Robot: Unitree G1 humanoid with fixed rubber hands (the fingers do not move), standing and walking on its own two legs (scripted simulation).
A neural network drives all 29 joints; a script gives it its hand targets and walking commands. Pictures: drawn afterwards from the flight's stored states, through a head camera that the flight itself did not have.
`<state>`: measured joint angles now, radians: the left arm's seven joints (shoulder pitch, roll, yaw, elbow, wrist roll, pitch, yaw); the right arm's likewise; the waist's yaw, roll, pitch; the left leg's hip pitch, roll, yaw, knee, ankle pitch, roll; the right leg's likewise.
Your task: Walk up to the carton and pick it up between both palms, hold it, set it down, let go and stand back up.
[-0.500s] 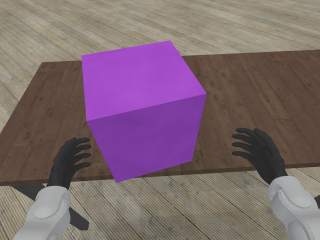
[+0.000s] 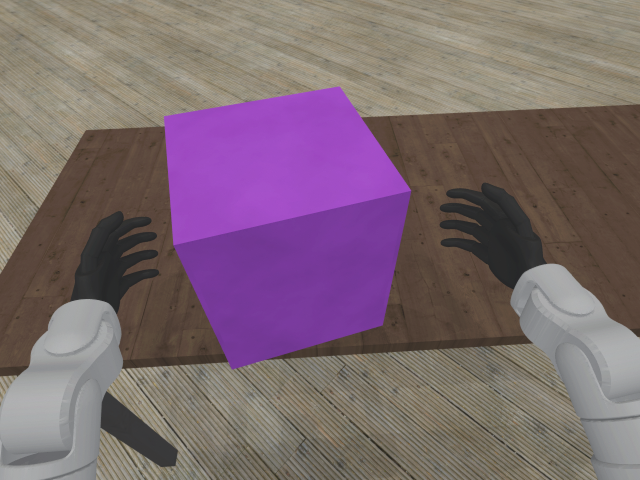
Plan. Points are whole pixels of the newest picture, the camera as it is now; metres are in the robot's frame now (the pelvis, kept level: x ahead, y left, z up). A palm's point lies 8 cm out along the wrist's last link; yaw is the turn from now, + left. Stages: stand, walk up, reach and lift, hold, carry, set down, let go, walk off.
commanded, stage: reach and lift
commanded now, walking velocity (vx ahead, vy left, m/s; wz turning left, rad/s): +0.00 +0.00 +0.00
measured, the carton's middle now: (284, 231) +0.39 +0.07 +0.11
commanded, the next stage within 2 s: none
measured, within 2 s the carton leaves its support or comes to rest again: neither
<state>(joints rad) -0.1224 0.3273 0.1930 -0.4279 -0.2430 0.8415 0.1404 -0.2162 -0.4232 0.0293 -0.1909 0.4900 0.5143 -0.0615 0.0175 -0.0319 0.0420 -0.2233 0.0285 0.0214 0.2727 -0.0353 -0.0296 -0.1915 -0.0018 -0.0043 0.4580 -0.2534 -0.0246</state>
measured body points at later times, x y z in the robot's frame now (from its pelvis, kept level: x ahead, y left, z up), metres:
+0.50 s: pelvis +0.00 +0.00 +0.00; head +0.00 +0.00 +0.45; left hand +0.34 +0.25 +0.19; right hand +0.39 -0.16 +0.20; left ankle +0.07 +0.15 -0.74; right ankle +0.00 -0.10 -0.74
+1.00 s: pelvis +0.00 +0.00 +0.00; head +0.00 +0.01 +0.45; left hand +0.39 +0.26 +0.22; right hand +0.44 -0.14 +0.24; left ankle +0.07 +0.15 -0.74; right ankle +0.00 -0.10 -0.74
